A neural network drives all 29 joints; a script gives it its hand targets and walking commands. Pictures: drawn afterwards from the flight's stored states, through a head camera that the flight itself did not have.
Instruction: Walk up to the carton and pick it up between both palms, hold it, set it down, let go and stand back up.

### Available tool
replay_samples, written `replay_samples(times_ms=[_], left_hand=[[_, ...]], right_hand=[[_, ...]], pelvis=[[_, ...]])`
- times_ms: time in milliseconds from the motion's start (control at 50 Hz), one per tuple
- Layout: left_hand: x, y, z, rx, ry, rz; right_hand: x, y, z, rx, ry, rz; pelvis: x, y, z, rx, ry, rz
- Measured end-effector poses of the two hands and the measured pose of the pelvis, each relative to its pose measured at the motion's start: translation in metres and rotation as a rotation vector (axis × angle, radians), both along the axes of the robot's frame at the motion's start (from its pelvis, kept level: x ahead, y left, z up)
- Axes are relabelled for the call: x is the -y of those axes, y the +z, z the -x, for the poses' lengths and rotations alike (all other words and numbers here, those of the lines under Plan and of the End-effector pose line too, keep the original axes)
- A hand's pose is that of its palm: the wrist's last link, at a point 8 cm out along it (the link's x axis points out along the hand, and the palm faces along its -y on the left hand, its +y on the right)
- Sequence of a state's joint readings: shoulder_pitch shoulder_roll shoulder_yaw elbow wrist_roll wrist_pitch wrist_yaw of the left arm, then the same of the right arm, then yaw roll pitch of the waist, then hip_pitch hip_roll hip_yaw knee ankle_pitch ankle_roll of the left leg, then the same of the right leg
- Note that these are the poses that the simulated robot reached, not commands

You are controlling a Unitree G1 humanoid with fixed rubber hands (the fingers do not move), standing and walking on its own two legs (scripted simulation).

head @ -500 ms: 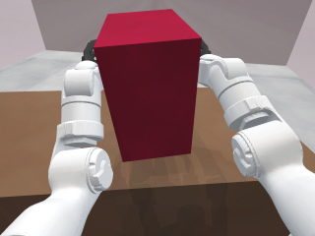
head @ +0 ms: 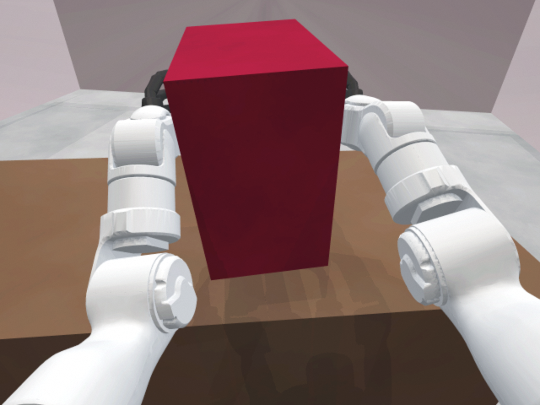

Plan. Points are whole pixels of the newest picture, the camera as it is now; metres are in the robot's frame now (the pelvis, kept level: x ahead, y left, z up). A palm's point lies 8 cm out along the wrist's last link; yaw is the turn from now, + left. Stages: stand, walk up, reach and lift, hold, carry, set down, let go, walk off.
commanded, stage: hold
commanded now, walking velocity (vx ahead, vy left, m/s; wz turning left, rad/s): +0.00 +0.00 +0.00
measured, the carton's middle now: (255, 142) +0.40 +0.01 +0.28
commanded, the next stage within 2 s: none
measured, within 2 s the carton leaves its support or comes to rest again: neither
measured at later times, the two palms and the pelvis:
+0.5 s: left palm (158, 124) +0.39 +0.14 +0.32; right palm (348, 116) +0.37 -0.12 +0.33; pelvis +0.00 +0.00 +0.00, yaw +0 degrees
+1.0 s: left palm (158, 121) +0.39 +0.14 +0.32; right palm (348, 114) +0.38 -0.12 +0.33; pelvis +0.00 +0.00 +0.00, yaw +0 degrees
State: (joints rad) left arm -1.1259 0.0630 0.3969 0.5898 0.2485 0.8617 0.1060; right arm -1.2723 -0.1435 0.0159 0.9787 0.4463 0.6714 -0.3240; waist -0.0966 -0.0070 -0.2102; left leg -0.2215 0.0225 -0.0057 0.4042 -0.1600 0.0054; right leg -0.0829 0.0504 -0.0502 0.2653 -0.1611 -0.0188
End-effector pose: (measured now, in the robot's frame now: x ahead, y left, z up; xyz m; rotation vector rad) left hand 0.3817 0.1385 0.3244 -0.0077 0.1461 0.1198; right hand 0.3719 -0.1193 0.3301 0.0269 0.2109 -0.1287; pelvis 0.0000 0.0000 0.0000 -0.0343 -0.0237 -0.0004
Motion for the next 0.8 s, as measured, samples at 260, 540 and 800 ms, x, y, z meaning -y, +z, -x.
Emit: replay_samples(times_ms=[260,540,800], left_hand=[[-0.0006,0.0006,-0.0039,0.003,-0.005,-0.003],[0.0003,-0.0033,-0.0030,0.013,-0.008,-0.002],[-0.0005,-0.0037,0.0000,0.008,-0.003,-0.003]], right_hand=[[-0.0005,0.0019,-0.0034,0.002,0.000,0.010],[0.0005,-0.0028,-0.0020,0.012,0.001,0.017],[-0.0005,-0.0021,-0.0002,0.007,0.001,0.005]], pelvis=[[0.0020,-0.0001,-0.0005,-0.008,0.005,0.001],[0.0010,0.0002,-0.0033,0.003,0.000,0.000],[-0.0001,0.0000,-0.0003,0.000,0.003,0.002]])
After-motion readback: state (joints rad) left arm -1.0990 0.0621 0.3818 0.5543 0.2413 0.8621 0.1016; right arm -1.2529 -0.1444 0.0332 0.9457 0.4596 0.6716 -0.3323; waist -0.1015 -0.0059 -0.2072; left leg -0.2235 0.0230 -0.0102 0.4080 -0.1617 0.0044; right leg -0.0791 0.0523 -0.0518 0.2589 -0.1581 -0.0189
